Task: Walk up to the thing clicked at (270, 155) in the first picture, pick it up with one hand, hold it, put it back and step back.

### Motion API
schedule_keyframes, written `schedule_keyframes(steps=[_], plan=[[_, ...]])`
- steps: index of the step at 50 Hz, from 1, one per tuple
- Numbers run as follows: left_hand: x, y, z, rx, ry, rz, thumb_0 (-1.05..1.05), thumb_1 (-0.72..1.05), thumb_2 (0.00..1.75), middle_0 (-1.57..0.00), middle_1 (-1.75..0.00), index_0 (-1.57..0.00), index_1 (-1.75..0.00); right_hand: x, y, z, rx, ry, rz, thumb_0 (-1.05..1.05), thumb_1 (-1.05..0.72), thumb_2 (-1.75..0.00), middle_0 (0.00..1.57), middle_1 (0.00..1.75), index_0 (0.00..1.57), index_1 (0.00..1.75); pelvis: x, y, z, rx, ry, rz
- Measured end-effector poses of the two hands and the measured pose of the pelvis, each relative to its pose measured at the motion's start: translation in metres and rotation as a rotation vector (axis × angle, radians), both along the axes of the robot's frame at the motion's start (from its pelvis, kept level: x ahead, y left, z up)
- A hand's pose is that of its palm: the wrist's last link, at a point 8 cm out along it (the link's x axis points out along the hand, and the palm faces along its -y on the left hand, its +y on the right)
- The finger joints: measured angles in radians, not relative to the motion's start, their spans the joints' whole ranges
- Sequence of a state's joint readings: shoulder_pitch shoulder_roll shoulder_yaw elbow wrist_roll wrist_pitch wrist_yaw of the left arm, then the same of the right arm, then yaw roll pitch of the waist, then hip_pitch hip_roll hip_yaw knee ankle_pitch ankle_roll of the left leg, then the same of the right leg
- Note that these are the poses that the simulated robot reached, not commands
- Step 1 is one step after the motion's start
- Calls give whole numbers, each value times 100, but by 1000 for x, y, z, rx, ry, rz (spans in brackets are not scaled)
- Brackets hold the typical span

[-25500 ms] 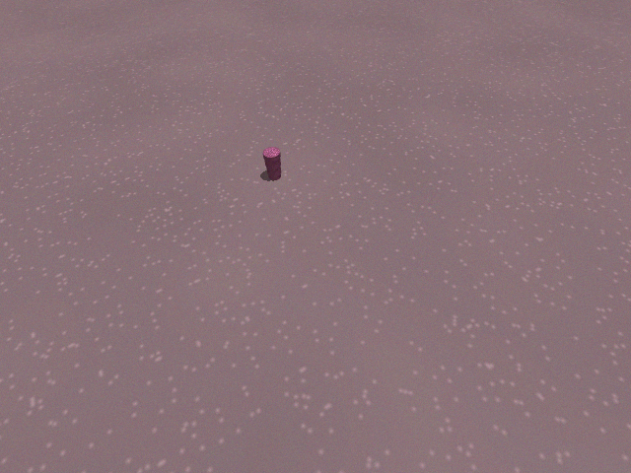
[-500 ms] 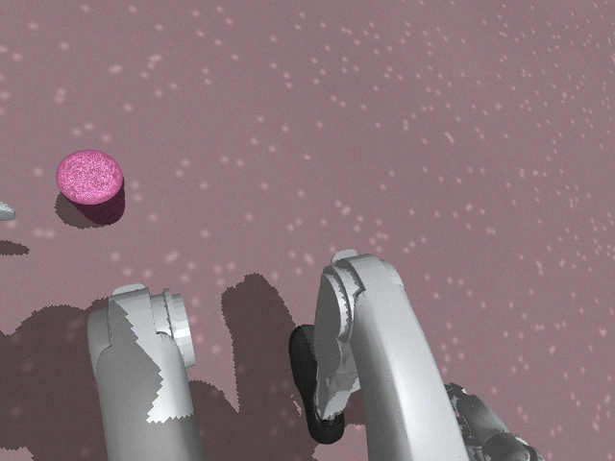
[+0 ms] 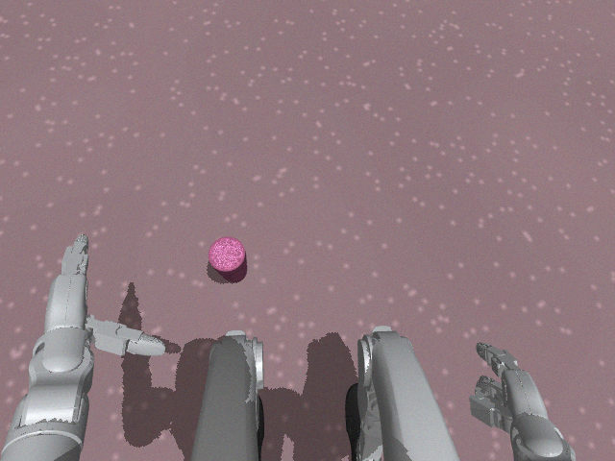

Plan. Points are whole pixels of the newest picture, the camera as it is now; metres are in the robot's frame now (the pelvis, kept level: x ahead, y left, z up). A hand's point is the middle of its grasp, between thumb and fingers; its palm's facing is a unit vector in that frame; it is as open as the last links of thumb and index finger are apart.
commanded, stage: home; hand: left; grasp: from the side
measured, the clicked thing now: (231, 263) +0.48 +0.18 -0.46
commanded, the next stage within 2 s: none
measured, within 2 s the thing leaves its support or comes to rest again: neither
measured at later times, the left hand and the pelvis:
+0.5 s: hand (76, 358) +0.24 +0.21 +0.09, palm faces +0.13 -0.94 -0.32, open 17.3 cm; pelvis +0.05 +0.01 +0.17, yaw +2 degrees
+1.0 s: hand (59, 388) +0.22 +0.20 +0.14, palm faces +0.16 -0.95 -0.28, open 17.4 cm; pelvis +0.06 +0.00 +0.19, yaw +3 degrees
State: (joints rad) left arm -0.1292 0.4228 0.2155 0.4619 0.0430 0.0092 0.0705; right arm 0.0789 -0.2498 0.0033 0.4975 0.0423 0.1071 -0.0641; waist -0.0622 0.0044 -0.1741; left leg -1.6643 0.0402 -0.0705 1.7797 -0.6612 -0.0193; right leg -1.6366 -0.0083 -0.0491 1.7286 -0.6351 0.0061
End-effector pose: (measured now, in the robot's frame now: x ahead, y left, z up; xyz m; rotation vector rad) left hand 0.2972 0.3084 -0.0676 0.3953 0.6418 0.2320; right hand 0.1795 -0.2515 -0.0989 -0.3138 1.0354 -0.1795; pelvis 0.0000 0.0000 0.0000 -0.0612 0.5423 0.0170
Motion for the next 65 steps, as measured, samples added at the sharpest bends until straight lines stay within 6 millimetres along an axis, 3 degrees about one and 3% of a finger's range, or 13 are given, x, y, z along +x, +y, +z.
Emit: schedule_keyframes(steps=[6,18,26,31,36,42,65], plan=[[-16,-15,45,-44,62,42,-1,-48,10,-7,-7,-7,-7,15,-1,60,-9,-76,-4,0,-90,-90,21,30,20,30,15,-1,50,8,-58,10],[-54,-45,138,-112,112,87,-1,-51,8,-7,-7,-6,-6,9,11,153,-2,-146,-50,0,-90,-90,21,30,20,30,42,3,134,17,-212,25],[-78,-55,199,-125,87,86,-1,-51,8,-7,-7,-6,-6,19,25,196,15,-254,-66,1,-90,-90,21,30,20,30,56,10,170,22,-311,30],[-90,-60,225,-135,56,80,-1,-52,7,-6,-6,-6,-6,34,33,214,28,-333,-48,1,-90,-90,21,30,20,30,62,13,181,25,-352,33],[-99,-62,235,-150,45,90,-1,-54,6,-6,-6,-5,-6,50,38,225,33,-387,-11,1,-90,-90,21,30,20,30,63,12,186,29,-377,37],[-105,-63,228,-160,69,107,-1,-54,6,-6,-6,-5,-6,58,37,232,20,-411,31,1,-90,-90,21,30,20,30,62,9,187,33,-391,45],[-96,-78,231,-158,75,92,-1,-55,5,-5,-6,-5,-5,44,15,221,10,-351,0,1,-90,-90,21,30,20,30,67,-4,190,42,-392,41]])
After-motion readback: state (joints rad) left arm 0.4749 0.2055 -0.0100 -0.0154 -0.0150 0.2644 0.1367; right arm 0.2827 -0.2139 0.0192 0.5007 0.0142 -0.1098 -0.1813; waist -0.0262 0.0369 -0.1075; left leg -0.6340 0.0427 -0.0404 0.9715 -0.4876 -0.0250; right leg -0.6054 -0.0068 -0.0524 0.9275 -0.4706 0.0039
